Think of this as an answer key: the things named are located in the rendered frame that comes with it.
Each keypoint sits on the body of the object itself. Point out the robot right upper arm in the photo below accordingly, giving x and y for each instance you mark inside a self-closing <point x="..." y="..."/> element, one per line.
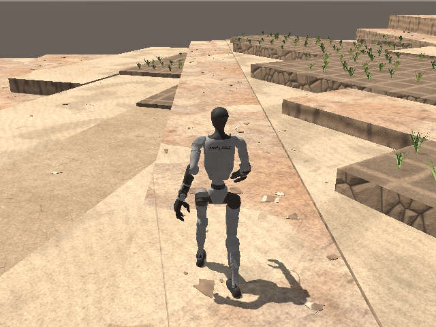
<point x="242" y="153"/>

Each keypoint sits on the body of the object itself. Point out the right robot forearm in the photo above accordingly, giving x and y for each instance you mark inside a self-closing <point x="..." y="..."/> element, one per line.
<point x="243" y="174"/>

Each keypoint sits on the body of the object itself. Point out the robot right hand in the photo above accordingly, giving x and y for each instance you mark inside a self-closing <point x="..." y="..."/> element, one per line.
<point x="237" y="174"/>

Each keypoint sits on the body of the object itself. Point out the robot left upper arm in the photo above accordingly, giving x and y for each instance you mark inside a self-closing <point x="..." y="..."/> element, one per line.
<point x="197" y="144"/>

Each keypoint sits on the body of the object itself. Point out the robot left hand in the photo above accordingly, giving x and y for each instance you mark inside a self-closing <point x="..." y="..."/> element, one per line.
<point x="177" y="208"/>

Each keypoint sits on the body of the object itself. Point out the left robot forearm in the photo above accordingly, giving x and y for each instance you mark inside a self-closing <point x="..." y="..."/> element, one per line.
<point x="186" y="184"/>

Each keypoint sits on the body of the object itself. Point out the robot right shin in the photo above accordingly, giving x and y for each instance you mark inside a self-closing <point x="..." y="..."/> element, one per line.
<point x="234" y="263"/>

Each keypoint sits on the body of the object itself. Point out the humanoid robot head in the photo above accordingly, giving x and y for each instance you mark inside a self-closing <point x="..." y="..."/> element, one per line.
<point x="219" y="117"/>

